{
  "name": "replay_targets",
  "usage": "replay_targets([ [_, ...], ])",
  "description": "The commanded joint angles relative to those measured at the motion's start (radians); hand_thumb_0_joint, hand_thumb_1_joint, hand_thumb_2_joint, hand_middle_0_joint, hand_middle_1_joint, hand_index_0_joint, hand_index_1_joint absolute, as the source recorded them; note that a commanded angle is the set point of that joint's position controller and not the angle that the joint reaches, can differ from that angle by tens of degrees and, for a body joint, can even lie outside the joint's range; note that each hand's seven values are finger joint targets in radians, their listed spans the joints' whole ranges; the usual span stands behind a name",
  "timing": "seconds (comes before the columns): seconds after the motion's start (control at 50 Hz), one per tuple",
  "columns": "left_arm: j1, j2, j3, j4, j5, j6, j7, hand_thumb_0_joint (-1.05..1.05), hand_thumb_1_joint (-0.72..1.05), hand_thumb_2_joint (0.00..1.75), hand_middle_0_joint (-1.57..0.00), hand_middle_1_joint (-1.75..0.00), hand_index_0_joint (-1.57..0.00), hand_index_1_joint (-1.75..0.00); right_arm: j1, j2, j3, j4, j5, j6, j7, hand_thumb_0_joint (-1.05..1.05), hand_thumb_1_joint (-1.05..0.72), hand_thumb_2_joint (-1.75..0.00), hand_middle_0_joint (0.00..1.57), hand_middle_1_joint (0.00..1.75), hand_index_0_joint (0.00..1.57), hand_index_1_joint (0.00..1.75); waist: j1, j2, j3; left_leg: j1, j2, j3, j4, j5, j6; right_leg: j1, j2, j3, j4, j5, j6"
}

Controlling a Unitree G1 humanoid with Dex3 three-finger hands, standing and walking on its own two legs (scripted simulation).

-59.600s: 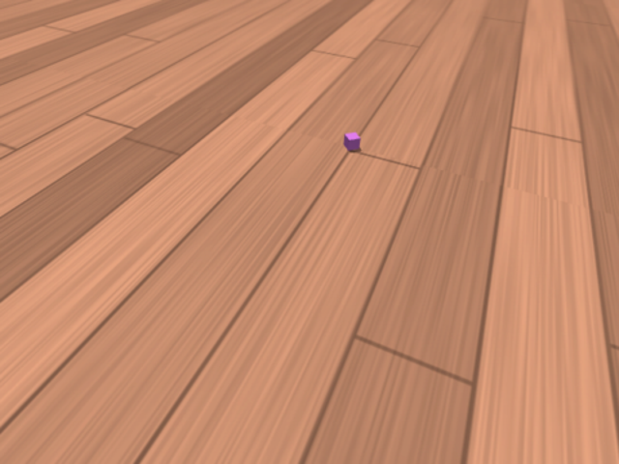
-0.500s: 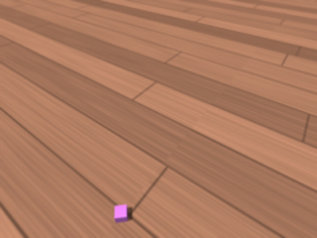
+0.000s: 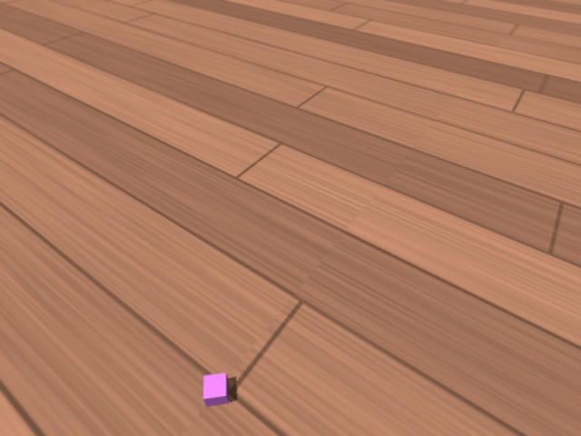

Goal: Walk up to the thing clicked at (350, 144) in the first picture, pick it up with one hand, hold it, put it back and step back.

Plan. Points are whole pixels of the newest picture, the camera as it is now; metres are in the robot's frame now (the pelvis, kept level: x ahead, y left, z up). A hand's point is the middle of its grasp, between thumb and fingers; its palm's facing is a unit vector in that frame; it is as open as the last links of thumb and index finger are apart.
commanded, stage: stand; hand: left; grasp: from above
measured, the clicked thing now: (216, 389) +0.47 +0.24 -0.75
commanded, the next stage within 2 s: step back in 1.06 s
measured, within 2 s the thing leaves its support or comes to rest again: neither
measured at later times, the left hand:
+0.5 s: hand out of the picture +0.08 +0.25 -0.16, palm faces +0.02 -0.94 -0.34, open 7.4 cm
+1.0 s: hand out of the picture +0.07 +0.25 -0.16, palm faces +0.00 -0.94 -0.34, open 7.4 cm
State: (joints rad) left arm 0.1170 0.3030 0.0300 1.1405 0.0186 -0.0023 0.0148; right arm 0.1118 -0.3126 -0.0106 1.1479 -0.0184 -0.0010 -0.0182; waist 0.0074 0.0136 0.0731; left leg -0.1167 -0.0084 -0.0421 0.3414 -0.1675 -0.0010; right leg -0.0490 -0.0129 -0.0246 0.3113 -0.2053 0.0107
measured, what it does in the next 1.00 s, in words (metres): stands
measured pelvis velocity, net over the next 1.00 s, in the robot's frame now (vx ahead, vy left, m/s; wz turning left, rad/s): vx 0.00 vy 0.00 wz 0.00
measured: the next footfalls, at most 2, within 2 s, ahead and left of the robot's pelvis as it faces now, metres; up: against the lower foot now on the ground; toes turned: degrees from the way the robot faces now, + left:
right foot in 1.76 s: -0.09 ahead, -0.10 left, +0.00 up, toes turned +0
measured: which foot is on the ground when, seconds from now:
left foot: down 0.00-1.00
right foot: down 0.00-1.00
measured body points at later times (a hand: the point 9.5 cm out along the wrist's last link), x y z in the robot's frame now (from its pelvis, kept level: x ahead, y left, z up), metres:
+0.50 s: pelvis +0.01 +0.00 +0.00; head +0.01 +0.00 +0.45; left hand +0.08 +0.30 -0.13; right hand +0.08 -0.29 -0.14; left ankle +0.01 +0.12 -0.75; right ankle -0.02 -0.12 -0.75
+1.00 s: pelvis +0.00 +0.00 +0.00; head +0.01 -0.01 +0.45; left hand +0.07 +0.29 -0.13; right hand +0.07 -0.30 -0.14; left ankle +0.01 +0.12 -0.75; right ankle -0.02 -0.12 -0.75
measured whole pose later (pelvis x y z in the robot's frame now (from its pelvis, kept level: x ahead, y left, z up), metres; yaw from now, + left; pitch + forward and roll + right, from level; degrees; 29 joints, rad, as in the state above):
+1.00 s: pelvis +0.00 +0.00 +0.00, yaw +0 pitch -3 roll +0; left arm 0.13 0.33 0.02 1.13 0.01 0.00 0.00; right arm 0.11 -0.33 0.00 1.15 -0.01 0.00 -0.01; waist 0.00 0.01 0.06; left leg -0.11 -0.01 -0.05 0.33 -0.16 -0.01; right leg -0.05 -0.01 -0.03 0.31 -0.21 0.00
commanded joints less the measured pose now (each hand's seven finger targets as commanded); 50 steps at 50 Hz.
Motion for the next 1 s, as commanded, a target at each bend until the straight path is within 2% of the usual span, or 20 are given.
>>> replay_targets([
  [0.0,-0.032,0.205,0.038,-0.050,-0.001,-0.022,0.016,0.00,0.90,0.90,-0.20,-0.30,-0.20,-0.30,-0.025,-0.196,-0.035,-0.058,0.001,-0.026,-0.009,0.00,-0.90,-0.90,0.20,0.30,0.20,0.30,-0.001,-0.004,-0.075,0.012,0.119,-0.091,-0.040,0.186,0.026,-0.005,-0.115,0.083,-0.050,0.141,-0.018],
  [0.04,-0.029,0.205,0.039,-0.052,0.000,-0.022,0.015,0.00,0.90,0.90,-0.20,-0.30,-0.20,-0.30,-0.035,-0.199,-0.035,-0.063,0.002,-0.027,-0.009,0.00,-0.90,-0.90,0.20,0.30,0.20,0.30,0.004,-0.005,-0.086,0.024,0.120,-0.092,-0.035,0.228,0.027,0.003,-0.114,0.076,-0.043,0.180,-0.016],
  [0.1,-0.045,0.212,0.040,-0.056,-0.001,-0.022,0.014,0.00,0.90,0.90,-0.20,-0.30,-0.20,-0.30,-0.028,-0.203,-0.035,-0.063,0.001,-0.026,-0.010,0.00,-0.90,-0.90,0.20,0.30,0.20,0.30,-0.004,-0.013,-0.091,0.023,0.120,-0.085,-0.034,0.224,0.026,0.000,-0.115,0.079,-0.046,0.180,-0.015],
  [0.14,-0.039,0.209,0.039,-0.053,-0.001,-0.021,0.013,0.00,0.90,0.90,-0.20,-0.30,-0.20,-0.30,-0.035,-0.206,-0.034,-0.062,0.002,-0.026,-0.009,0.00,-0.90,-0.90,0.20,0.30,0.20,0.30,0.001,-0.002,-0.084,0.016,0.122,-0.090,-0.042,0.198,0.028,0.006,-0.115,0.078,-0.048,0.161,-0.015],
  [0.26,-0.045,0.213,0.038,-0.053,-0.003,-0.020,0.010,0.00,0.90,0.90,-0.20,-0.30,-0.20,-0.30,-0.036,-0.203,-0.030,-0.062,0.004,-0.030,-0.007,0.00,-0.90,-0.90,0.20,0.30,0.20,0.30,-0.001,-0.004,-0.082,0.011,0.123,-0.093,-0.049,0.208,0.024,0.009,-0.116,0.076,-0.044,0.149,-0.019],
  [0.32,-0.046,0.216,0.037,-0.061,-0.002,-0.022,0.010,0.00,0.90,0.90,-0.20,-0.30,-0.20,-0.30,-0.046,-0.215,-0.034,-0.069,0.004,-0.031,-0.008,0.00,-0.90,-0.90,0.20,0.30,0.20,0.30,0.003,-0.014,-0.099,0.036,0.128,-0.089,-0.035,0.248,0.028,0.009,-0.118,0.075,-0.043,0.184,-0.020],
  [0.42,-0.044,0.218,0.036,-0.062,-0.003,-0.021,0.010,0.00,0.90,0.90,-0.20,-0.30,-0.20,-0.30,-0.049,-0.217,-0.033,-0.068,0.004,-0.031,-0.006,0.00,-0.90,-0.90,0.20,0.30,0.20,0.30,0.000,-0.006,-0.103,0.034,0.127,-0.089,-0.040,0.237,0.028,0.008,-0.118,0.072,-0.038,0.179,-0.020],
  [0.48,-0.045,0.220,0.035,-0.058,-0.003,-0.020,0.008,0.00,0.90,0.90,-0.20,-0.30,-0.20,-0.30,-0.043,-0.215,-0.030,-0.064,0.005,-0.030,-0.006,0.00,-0.90,-0.90,0.20,0.30,0.20,0.30,-0.002,-0.001,-0.083,0.023,0.127,-0.094,-0.049,0.198,0.027,-0.001,-0.116,0.074,-0.045,0.137,-0.021],
  [0.5,-0.040,0.223,0.036,-0.062,-0.004,-0.022,0.008,0.00,0.90,0.90,-0.20,-0.30,-0.20,-0.30,-0.046,-0.215,-0.031,-0.067,0.003,-0.030,-0.005,0.00,-0.90,-0.90,0.20,0.30,0.20,0.30,0.000,-0.007,-0.094,0.029,0.128,-0.093,-0.046,0.215,0.030,0.000,-0.118,0.074,-0.043,0.150,-0.021],
  [0.56,-0.045,0.223,0.033,-0.058,-0.003,-0.022,0.006,0.00,0.90,0.90,-0.20,-0.30,-0.20,-0.30,-0.038,-0.213,-0.028,-0.062,0.004,-0.028,-0.003,0.00,-0.90,-0.90,0.20,0.30,0.20,0.30,-0.005,-0.012,-0.059,0.004,0.122,-0.097,-0.062,0.146,0.024,-0.020,-0.114,0.077,-0.057,0.086,-0.022],
  [0.68,-0.034,0.229,0.032,-0.062,-0.004,-0.023,0.004,0.00,0.90,0.90,-0.20,-0.30,-0.20,-0.30,-0.045,-0.219,-0.029,-0.065,0.005,-0.031,-0.002,0.00,-0.90,-0.90,0.20,0.30,0.20,0.30,-0.002,-0.005,-0.082,0.023,0.127,-0.098,-0.054,0.179,0.027,-0.016,-0.117,0.079,-0.050,0.111,-0.026],
  [0.76,-0.038,0.230,0.031,-0.063,-0.004,-0.024,0.003,0.00,0.90,0.90,-0.20,-0.30,-0.20,-0.30,-0.032,-0.220,-0.026,-0.063,0.005,-0.030,-0.001,0.00,-0.90,-0.90,0.20,0.30,0.20,0.30,-0.010,-0.012,-0.072,0.008,0.122,-0.096,-0.059,0.147,0.024,-0.018,-0.118,0.083,-0.051,0.107,-0.025],
  [0.78,-0.033,0.232,0.031,-0.066,-0.004,-0.025,0.003,0.00,0.90,0.90,-0.20,-0.30,-0.20,-0.30,-0.040,-0.222,-0.027,-0.065,0.004,-0.032,-0.001,0.00,-0.90,-0.90,0.20,0.30,0.20,0.30,-0.003,-0.005,-0.084,0.026,0.126,-0.094,-0.053,0.165,0.026,-0.019,-0.120,0.085,-0.048,0.119,-0.027],
  [0.88,-0.030,0.232,0.028,-0.065,-0.004,-0.027,0.002,0.00,0.90,0.90,-0.20,-0.30,-0.20,-0.30,-0.040,-0.221,-0.025,-0.064,0.004,-0.029,0.001,0.00,-0.90,-0.90,0.20,0.30,0.20,0.30,-0.004,-0.019,-0.070,0.014,0.124,-0.098,-0.057,0.149,0.023,-0.033,-0.115,0.081,-0.055,0.092,-0.023],
  [0.94,-0.029,0.234,0.027,-0.069,-0.005,-0.028,0.004,0.00,0.90,0.90,-0.20,-0.30,-0.20,-0.30,-0.037,-0.228,-0.027,-0.068,0.005,-0.029,0.000,0.00,-0.90,-0.90,0.20,0.30,0.20,0.30,-0.006,-0.011,-0.094,0.022,0.126,-0.092,-0.043,0.190,0.028,-0.011,-0.123,0.085,-0.050,0.146,-0.025],
  [0.98,-0.027,0.234,0.026,-0.068,-0.006,-0.028,0.004,0.00,0.90,0.90,-0.20,-0.30,-0.20,-0.30,-0.033,-0.225,-0.025,-0.065,0.005,-0.028,0.001,0.00,-0.90,-0.90,0.20,0.30,0.20,0.30,-0.007,-0.016,-0.084,0.016,0.122,-0.094,-0.047,0.181,0.026,-0.016,-0.120,0.082,-0.054,0.139,-0.024],
])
